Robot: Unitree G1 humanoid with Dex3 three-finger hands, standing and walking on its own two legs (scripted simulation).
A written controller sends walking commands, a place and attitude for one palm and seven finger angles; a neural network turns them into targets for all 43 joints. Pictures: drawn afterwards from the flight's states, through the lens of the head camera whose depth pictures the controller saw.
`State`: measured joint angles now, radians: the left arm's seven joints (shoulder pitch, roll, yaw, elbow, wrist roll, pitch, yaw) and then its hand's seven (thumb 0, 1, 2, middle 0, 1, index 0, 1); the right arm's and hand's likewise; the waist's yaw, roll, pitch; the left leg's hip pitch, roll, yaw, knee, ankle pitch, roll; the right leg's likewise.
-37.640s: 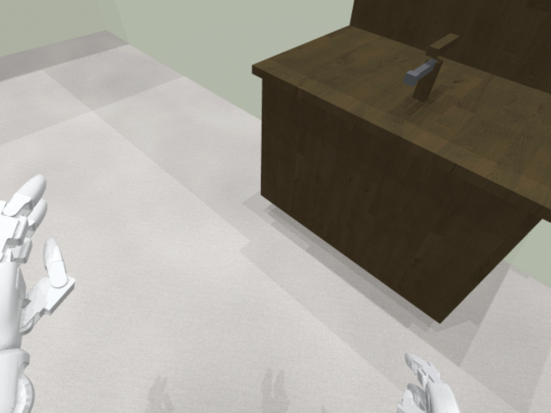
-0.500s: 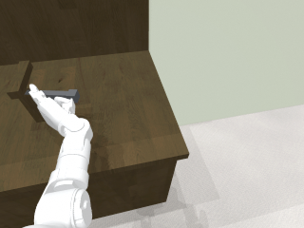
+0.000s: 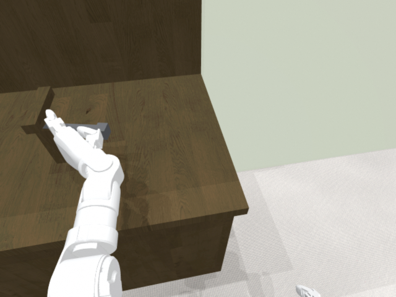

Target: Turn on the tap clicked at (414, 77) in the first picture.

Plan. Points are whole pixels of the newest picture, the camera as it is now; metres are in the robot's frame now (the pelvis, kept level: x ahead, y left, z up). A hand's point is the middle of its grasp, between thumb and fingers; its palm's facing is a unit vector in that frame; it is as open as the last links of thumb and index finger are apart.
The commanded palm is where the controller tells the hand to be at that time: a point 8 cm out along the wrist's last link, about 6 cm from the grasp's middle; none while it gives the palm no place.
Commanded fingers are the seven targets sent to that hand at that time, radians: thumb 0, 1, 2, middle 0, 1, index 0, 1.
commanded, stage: lift the hand up off the lever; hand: left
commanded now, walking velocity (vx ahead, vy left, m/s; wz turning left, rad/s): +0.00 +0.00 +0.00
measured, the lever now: (102, 131) +0.45 +0.25 +0.09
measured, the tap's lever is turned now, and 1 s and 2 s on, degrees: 76 76 76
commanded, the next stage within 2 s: draw the hand back beside the body in 1.28 s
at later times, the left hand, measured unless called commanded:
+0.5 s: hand (93, 132) +0.39 +0.24 +0.14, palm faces +0.80 -0.60 -0.06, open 7.8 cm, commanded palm +0.35 +0.25 +0.14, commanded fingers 0.00 0.90 0.90 -0.15 -0.15 -0.15 -0.15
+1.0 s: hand (93, 127) +0.39 +0.23 +0.16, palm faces +0.78 -0.63 -0.03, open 7.8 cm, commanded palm +0.34 +0.25 +0.16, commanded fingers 0.00 0.90 0.90 -0.15 -0.15 -0.15 -0.15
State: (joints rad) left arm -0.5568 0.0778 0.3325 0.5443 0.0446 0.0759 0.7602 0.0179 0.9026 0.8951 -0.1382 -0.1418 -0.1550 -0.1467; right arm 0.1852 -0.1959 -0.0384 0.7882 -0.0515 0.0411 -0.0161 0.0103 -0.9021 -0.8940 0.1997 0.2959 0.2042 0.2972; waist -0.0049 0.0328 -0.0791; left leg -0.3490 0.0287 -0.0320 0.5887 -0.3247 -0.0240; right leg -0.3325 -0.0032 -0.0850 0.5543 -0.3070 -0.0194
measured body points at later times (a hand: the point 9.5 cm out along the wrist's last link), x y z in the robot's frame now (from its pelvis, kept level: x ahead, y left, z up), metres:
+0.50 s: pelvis -0.01 -0.01 +0.01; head -0.01 -0.02 +0.46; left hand +0.35 +0.26 +0.15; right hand +0.14 -0.25 -0.11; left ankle -0.02 +0.13 -0.73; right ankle -0.02 -0.11 -0.73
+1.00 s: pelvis +0.00 +0.00 +0.01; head +0.00 -0.01 +0.46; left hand +0.34 +0.26 +0.16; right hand +0.17 -0.23 -0.11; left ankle -0.02 +0.13 -0.73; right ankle -0.02 -0.11 -0.73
